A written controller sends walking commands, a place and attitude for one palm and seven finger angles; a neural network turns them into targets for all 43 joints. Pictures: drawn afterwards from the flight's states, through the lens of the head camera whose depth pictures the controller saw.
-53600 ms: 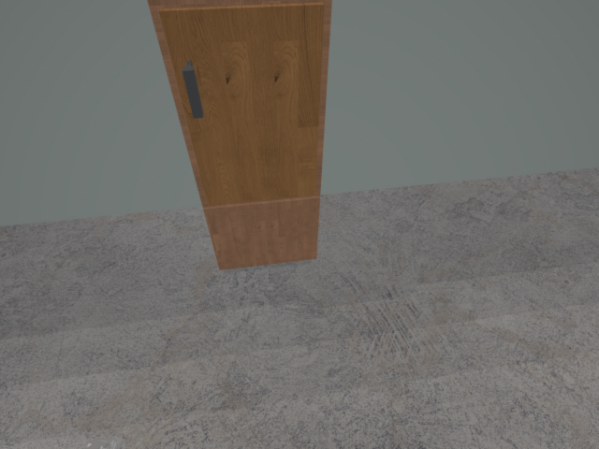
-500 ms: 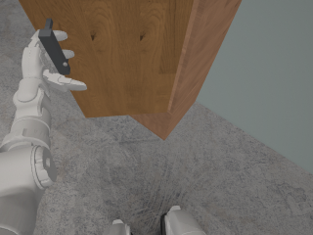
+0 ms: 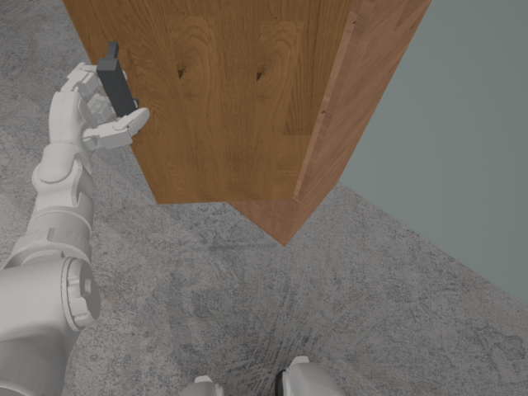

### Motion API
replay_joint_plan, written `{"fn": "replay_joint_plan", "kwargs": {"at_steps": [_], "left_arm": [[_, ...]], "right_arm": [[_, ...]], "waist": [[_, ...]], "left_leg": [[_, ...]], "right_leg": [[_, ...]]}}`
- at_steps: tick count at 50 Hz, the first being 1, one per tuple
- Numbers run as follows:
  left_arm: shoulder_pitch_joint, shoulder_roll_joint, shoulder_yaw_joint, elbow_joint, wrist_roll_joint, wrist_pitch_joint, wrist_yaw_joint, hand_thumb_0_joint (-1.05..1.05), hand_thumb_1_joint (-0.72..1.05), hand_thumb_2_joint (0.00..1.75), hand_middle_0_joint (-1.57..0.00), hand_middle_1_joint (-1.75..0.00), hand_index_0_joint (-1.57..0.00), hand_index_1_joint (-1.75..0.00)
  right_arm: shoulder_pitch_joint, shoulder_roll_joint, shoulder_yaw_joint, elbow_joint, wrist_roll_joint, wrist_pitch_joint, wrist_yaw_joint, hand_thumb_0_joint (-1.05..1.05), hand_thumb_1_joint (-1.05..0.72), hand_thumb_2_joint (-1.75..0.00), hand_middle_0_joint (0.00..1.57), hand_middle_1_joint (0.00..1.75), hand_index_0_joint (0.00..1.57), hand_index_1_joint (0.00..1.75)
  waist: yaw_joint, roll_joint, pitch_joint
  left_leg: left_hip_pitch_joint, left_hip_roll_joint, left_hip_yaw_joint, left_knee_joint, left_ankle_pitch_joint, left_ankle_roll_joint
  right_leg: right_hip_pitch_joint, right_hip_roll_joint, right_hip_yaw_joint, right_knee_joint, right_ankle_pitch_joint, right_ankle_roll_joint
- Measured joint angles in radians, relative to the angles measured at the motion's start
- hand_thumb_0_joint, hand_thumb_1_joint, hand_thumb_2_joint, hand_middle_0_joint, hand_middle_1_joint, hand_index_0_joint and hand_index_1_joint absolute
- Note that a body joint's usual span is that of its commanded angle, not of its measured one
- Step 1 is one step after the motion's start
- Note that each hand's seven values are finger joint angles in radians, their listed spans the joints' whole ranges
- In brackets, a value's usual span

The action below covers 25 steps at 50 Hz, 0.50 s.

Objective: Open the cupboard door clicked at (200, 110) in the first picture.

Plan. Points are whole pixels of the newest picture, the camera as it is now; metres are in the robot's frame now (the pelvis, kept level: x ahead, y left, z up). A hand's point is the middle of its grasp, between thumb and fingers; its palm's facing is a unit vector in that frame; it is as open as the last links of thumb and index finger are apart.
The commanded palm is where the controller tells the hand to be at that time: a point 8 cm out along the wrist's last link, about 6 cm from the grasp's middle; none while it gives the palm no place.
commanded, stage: close the thumb around the handle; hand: left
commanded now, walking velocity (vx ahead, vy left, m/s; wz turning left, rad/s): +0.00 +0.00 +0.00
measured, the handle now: (123, 89) +0.56 +0.18 +0.09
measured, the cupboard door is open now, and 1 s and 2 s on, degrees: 44 66 88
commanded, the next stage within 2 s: pull the door open along its arc in 0.24 s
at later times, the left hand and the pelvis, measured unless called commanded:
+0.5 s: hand (125, 122) +0.50 +0.17 +0.09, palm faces -0.01 -1.00 -0.01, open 7.1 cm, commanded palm +0.46 +0.21 +0.09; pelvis -0.01 +0.00 +0.00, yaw +0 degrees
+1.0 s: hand (156, 193) +0.38 +0.12 +0.09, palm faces +0.22 -0.97 +0.08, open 7.2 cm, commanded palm +0.32 +0.18 +0.09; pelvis +0.01 -0.01 +0.02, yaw +0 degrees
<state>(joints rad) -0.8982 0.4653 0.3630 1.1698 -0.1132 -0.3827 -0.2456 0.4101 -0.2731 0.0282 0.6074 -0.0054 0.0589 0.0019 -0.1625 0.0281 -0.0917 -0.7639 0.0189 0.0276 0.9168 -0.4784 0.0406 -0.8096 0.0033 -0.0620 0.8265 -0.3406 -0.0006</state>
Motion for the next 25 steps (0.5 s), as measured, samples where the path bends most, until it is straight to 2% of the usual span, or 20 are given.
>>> {"fn": "replay_joint_plan", "kwargs": {"at_steps": [4, 9, 20, 25], "left_arm": [[-0.013, -0.001, -0.010, 0.003, 0.008, 0.002, 0.003, 0.00, 0.49, 0.72, -0.35, -1.30, -0.35, -1.31], [-0.018, -0.018, -0.019, 0.007, 0.005, -0.005, 0.011, 0.00, 0.52, 0.75, -0.30, -1.30, -0.31, -1.31], [-0.039, -0.011, -0.009, 0.028, 0.019, -0.009, 0.037, 0.00, 0.54, 0.77, -0.27, -1.31, -0.28, -1.32], [-0.002, -0.008, 0.003, -0.006, 0.010, -0.001, 0.031, 0.00, 0.55, 0.76, -0.26, -1.31, -0.28, -1.32]], "right_arm": [[-0.004, 0.001, -0.001, 0.000, -0.002, -0.002, 0.000, 0.01, -0.90, -0.90, 0.20, 0.30, 0.20, 0.30], [0.001, 0.002, -0.001, 0.009, -0.004, -0.002, 0.003, 0.01, -0.90, -0.90, 0.20, 0.30, 0.20, 0.30], [0.013, 0.006, 0.005, 0.017, -0.008, -0.006, 0.007, 0.01, -0.90, -0.90, 0.20, 0.30, 0.20, 0.30], [0.023, 0.002, 0.002, 0.005, -0.005, -0.003, 0.006, 0.01, -0.90, -0.90, 0.20, 0.30, 0.20, 0.30]], "waist": [[-0.002, 0.001, 0.002], [0.003, 0.006, 0.000], [-0.006, 0.006, 0.006], [-0.007, 0.005, 0.002]], "left_leg": [[-0.009, -0.004, -0.001, 0.006, 0.000, 0.003], [-0.014, -0.007, 0.000, 0.012, -0.001, 0.005], [-0.027, -0.008, -0.001, 0.021, 0.004, 0.004], [-0.018, -0.002, 0.009, 0.011, 0.006, 0.002]], "right_leg": [[-0.007, -0.004, -0.001, 0.005, 0.000, 0.003], [-0.012, -0.007, 0.000, 0.010, -0.001, 0.006], [-0.026, -0.008, 0.000, 0.020, 0.003, 0.003], [-0.024, -0.002, 0.010, 0.015, 0.007, 0.000]]}}
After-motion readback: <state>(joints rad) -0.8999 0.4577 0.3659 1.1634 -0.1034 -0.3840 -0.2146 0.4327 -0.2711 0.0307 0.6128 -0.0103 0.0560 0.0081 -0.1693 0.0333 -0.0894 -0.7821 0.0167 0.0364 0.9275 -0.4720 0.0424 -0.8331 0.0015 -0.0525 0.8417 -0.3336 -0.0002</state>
